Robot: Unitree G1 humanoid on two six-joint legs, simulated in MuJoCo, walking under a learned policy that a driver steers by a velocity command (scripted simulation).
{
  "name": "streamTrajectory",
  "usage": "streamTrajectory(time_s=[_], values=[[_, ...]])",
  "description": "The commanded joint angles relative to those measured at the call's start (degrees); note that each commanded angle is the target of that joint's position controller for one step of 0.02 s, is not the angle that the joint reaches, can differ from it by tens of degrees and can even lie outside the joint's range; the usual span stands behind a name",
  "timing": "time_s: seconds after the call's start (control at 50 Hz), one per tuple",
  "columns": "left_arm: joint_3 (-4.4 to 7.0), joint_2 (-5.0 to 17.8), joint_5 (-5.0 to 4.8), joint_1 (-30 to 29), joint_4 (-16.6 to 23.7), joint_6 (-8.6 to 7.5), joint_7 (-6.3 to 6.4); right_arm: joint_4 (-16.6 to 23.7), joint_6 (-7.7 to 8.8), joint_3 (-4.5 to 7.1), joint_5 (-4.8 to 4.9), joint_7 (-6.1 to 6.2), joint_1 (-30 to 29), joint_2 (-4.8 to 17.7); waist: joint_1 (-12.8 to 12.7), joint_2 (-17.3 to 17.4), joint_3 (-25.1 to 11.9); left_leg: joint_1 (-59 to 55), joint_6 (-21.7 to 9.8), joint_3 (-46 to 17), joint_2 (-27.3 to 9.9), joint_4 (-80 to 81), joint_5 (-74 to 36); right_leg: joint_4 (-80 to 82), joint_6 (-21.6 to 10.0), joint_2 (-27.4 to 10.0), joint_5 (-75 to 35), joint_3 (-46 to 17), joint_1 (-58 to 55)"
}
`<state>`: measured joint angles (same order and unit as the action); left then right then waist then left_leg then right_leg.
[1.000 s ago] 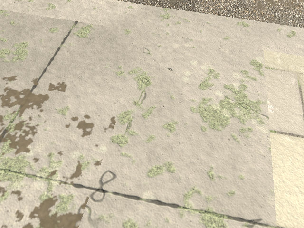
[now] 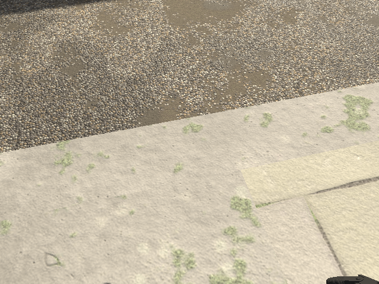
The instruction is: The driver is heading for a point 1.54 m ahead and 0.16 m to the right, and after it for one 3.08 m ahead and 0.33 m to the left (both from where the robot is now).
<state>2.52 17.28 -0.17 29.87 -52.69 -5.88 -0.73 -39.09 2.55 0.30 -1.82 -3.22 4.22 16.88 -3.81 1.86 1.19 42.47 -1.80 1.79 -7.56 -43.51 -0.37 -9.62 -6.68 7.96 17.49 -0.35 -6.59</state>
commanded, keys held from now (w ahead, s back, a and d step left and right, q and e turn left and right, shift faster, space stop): w+shift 1.00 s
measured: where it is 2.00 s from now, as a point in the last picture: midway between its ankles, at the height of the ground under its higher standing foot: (241, 146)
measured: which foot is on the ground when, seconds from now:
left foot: up 0.00-0.12, down 0.14-0.56, up 0.58-0.98, down 1.00-1.00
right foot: down 0.00-0.12, up 0.14-0.56, down 0.58-1.00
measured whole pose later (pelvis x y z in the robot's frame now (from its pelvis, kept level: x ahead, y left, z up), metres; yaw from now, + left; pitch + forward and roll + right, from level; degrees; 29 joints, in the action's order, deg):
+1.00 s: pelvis +0.98 -0.05 -0.03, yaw -1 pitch -2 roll -2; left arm 1.8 14.7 -0.9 30.5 -54.2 -3.3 2.3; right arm -38.5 1.3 0.0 -0.8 -0.9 5.1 14.2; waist -2.6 1.7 2.1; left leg 28.6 -7.4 2.3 1.9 -38.1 5.1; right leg -46.2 -5.1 5.2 23.7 5.1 0.3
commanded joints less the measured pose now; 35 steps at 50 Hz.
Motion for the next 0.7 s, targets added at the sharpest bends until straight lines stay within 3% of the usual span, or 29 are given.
streamTrajectory(time_s=[0.02,0.06,0.08,0.1,0.12,0.14,0.16,0.18,0.2,0.22,0.24,0.26,0.28,0.32,0.36,0.4,0.42,0.46,0.5,0.52,0.54,0.56,0.58,0.6,0.62,0.64,0.66,0.68,0.7], values=[[1.15,7.47,-0.71,-4.58,3.20,-2.31,0.01,3.89,0.85,-0.20,0.82,-0.45,-4.83,2.08,2.82,-1.59,7.18,-16.14,-2.16,3.47,3.53,9.32,-12.65,11.94,-4.62,-14.17,-34.42,-3.96,15.38],[1.42,9.70,0.01,-2.90,1.91,-1.81,0.42,3.60,0.89,0.40,0.28,0.23,-4.17,3.95,3.47,-2.72,3.89,-18.19,-3.81,5.50,7.42,11.23,-7.58,5.26,-2.96,-15.21,-55.81,-2.16,5.47],[1.64,11.06,0.79,-2.24,1.41,-1.26,0.88,3.04,0.83,0.93,-0.01,0.79,-1.75,5.28,4.97,-4.50,0.52,-21.26,-4.52,6.26,9.90,10.65,-2.24,-1.30,-2.11,-16.25,-68.01,-1.84,1.53],[1.89,12.23,1.82,-2.45,0.91,-0.40,1.41,1.25,0.78,1.75,-0.05,1.59,5.25,7.07,8.59,-6.12,-3.84,-28.25,-5.44,5.62,11.65,9.86,2.90,-11.73,-1.52,-17.15,-74.96,-1.71,0.32],[2.07,13.04,2.61,-4.57,0.95,0.62,1.99,-2.39,0.57,2.79,-0.06,2.61,17.08,8.78,14.70,-6.14,-9.27,-39.86,-6.39,5.15,11.93,10.78,7.06,-26.84,-1.11,-16.81,-73.75,-0.68,3.49],[1.45,10.85,3.18,-5.86,1.55,0.81,2.20,-5.03,0.17,4.20,-0.71,3.84,28.25,12.22,19.19,-4.93,-14.54,-53.85,-8.10,-1.71,4.93,7.69,16.74,-46.36,-0.95,-14.51,-60.31,0.16,14.03],[-0.86,0.66,-0.03,2.68,4.16,0.16,0.84,-5.20,0.47,6.40,-2.40,4.01,28.91,18.92,11.55,16.30,-22.61,-71.38,-18.89,-36.37,-14.46,13.51,31.84,-76.99,2.21,-2.65,-4.10,-0.79,38.92],[-0.11,6.24,0.72,-3.18,4.24,-0.93,1.06,-4.80,0.17,5.76,-0.15,2.83,26.31,13.81,13.89,8.07,-24.42,-69.73,-17.96,-51.63,-13.64,24.98,34.06,-80.61,0.10,-1.37,6.02,-7.56,45.62],[-0.15,6.02,0.16,-9.91,6.54,-1.07,1.26,-5.20,0.71,5.45,-0.09,2.70,20.01,11.81,10.69,4.58,-11.37,-60.38,-16.43,-40.29,-12.22,25.91,28.88,-78.49,-0.18,-6.21,0.36,-7.38,50.45],[-0.72,5.60,0.91,-12.89,7.13,-1.14,0.99,-5.81,1.13,4.84,-0.06,2.42,18.04,8.37,9.35,-2.57,-6.66,-51.46,-15.38,-33.41,-10.64,27.13,22.16,-74.20,-0.27,-8.58,-1.65,-6.54,48.67],[-0.96,4.23,1.47,-14.16,7.38,-0.62,0.55,-6.60,1.53,4.26,-0.46,2.52,16.97,6.40,7.21,-3.99,-2.67,-43.81,-13.95,-27.68,-8.13,28.40,19.13,-70.96,-0.13,-10.07,-1.31,-6.73,46.56],[-1.27,3.09,2.23,-13.51,8.19,0.37,-0.02,-7.87,1.80,3.34,-0.50,2.63,16.67,3.89,4.28,-2.73,-0.82,-36.86,-12.84,-23.80,-6.31,30.24,18.94,-68.47,0.51,-10.89,-0.86,-6.58,43.40],[-1.61,1.60,2.56,-13.61,8.25,1.34,-0.56,-8.67,2.26,2.92,-0.21,2.55,16.96,2.99,2.97,-1.72,0.53,-32.99,-12.27,-20.89,-5.27,32.38,19.51,-65.80,1.17,-11.78,0.35,-6.41,42.04],[-2.35,0.03,3.02,-18.40,10.82,2.33,-1.41,-10.10,3.41,3.18,0.92,2.43,18.09,4.26,1.90,0.22,5.04,-28.84,-12.17,-16.46,-4.17,37.49,18.74,-59.25,2.62,-14.28,-0.99,-4.51,45.79],[-2.90,0.33,2.93,-25.45,14.05,2.00,-1.99,-10.06,4.28,3.35,1.04,1.91,18.00,4.86,2.01,0.42,7.74,-26.21,-11.61,-9.99,-1.63,41.12,11.57,-47.89,3.29,-15.89,-9.52,-1.66,46.19],[-3.41,-0.15,2.00,-29.46,14.94,1.52,-2.99,-9.77,4.81,3.58,1.83,1.66,17.89,5.20,2.59,-0.73,8.09,-22.38,-9.40,-3.14,2.07,43.20,3.87,-32.84,3.10,-14.76,-20.72,2.00,36.55],[-3.53,-0.72,1.73,-31.37,14.99,1.43,-3.40,-10.03,5.06,3.71,2.32,1.56,19.66,6.16,3.77,-1.20,7.61,-22.76,-9.29,-3.02,1.07,45.49,-0.63,-30.07,2.82,-13.35,-25.29,3.94,32.30],[-3.16,0.26,1.31,-32.53,15.01,1.56,-2.93,-10.96,5.10,3.85,2.76,1.70,21.83,7.50,4.24,-0.88,7.31,-32.18,-8.63,-1.51,-0.84,45.43,-11.97,-25.65,1.80,-12.34,-28.83,4.45,32.41],[-2.44,1.84,1.90,-31.88,14.85,1.52,-2.05,-11.89,4.66,4.03,2.17,2.28,23.60,9.73,3.89,0.55,4.13,-43.27,-7.28,0.27,-2.11,38.15,-32.37,-23.38,0.29,-8.90,-23.36,6.43,31.90],[-1.72,3.63,2.26,-28.41,14.14,1.64,-1.34,-12.38,4.02,4.34,1.62,2.92,24.27,11.64,2.19,3.09,0.97,-46.72,-6.39,1.29,-2.72,31.55,-42.97,-24.32,-0.36,-6.50,-17.79,7.25,28.07],[-0.72,5.45,2.38,-19.93,11.83,1.68,-0.65,-12.71,3.05,4.54,0.84,3.71,23.81,12.55,-2.12,4.62,-3.52,-46.59,-5.41,2.04,-3.27,20.43,-48.14,-24.75,-1.26,-4.93,-12.92,6.54,19.48],[0.56,7.34,2.13,-7.31,8.13,1.72,0.29,-12.53,1.68,4.68,0.19,4.48,22.86,13.55,-7.96,3.81,-9.14,-41.91,-4.60,2.91,-1.59,4.84,-43.76,-23.27,-1.86,-4.38,-8.65,6.26,6.41],[2.20,11.81,2.55,2.66,6.21,1.79,1.58,-11.64,1.19,3.76,-0.29,4.80,24.16,9.19,-10.91,-1.42,-15.41,-30.58,-4.37,1.89,0.95,-16.10,-26.33,-25.38,-2.58,-14.23,3.60,-5.17,-7.06],[3.25,17.57,3.67,0.73,6.77,1.76,1.71,-8.54,1.65,1.63,1.95,3.37,31.79,-0.95,-1.75,-20.46,-22.83,-10.15,-1.57,-3.67,11.89,-37.78,28.21,-14.01,-9.25,-30.58,15.70,-38.46,-19.32],[3.17,14.04,1.96,-1.53,7.28,2.30,1.19,-7.28,2.01,2.46,1.81,4.02,25.81,5.16,-4.33,-12.60,-23.08,-3.12,-2.96,-9.75,11.06,-42.50,26.13,-7.12,-9.35,-29.46,13.20,-46.82,-18.19],[2.46,10.17,1.91,-6.18,6.71,1.95,1.29,-5.96,2.26,3.01,1.83,4.42,19.40,6.79,-2.28,-7.58,-11.50,0.54,-3.44,-8.14,7.29,-40.48,20.79,-8.82,-7.93,-27.29,3.87,-34.51,-9.83],[2.13,7.79,2.05,-7.17,5.96,1.53,1.05,-4.91,2.39,2.63,1.71,4.36,16.38,5.82,-1.15,-4.64,-6.73,-0.09,-3.43,-7.30,5.64,-37.68,19.11,-9.40,-7.13,-24.41,-7.95,-26.52,-2.56],[1.62,5.65,2.09,-7.89,5.53,1.05,1.09,-4.85,1.84,2.37,0.90,3.95,15.79,4.61,1.03,-3.34,-4.97,-2.62,-3.23,-7.97,4.24,-34.90,18.48,-9.19,-5.50,-21.74,-12.06,-20.96,3.46],[0.59,2.48,1.95,-7.53,5.42,0.89,1.06,-4.59,0.67,2.17,0.75,3.52,16.53,3.37,2.68,-3.71,-4.60,-6.88,-2.82,-8.24,3.64,-34.05,18.26,-8.60,-4.60,-19.94,-16.15,-17.02,9.12]])
Keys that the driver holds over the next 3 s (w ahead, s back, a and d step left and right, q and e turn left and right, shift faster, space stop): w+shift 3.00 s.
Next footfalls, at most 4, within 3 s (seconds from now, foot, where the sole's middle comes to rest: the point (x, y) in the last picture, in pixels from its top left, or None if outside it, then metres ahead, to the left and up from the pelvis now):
0.14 left None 0.36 0.11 -0.77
0.58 right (242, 203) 0.80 -0.11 -0.77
1.00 left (211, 134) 1.15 0.02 -0.77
1.34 right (255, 120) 1.25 -0.19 -0.76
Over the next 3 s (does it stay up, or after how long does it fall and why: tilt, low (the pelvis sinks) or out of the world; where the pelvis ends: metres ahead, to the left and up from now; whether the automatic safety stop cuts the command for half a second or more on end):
stays up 0.89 -0.18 0.00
